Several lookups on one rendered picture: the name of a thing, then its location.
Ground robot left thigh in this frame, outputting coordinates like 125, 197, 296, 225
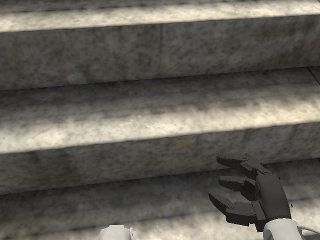
99, 225, 137, 240

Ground robot right hand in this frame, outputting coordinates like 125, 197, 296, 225
208, 153, 293, 232

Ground robot right forearm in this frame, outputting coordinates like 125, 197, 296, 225
263, 218, 308, 240

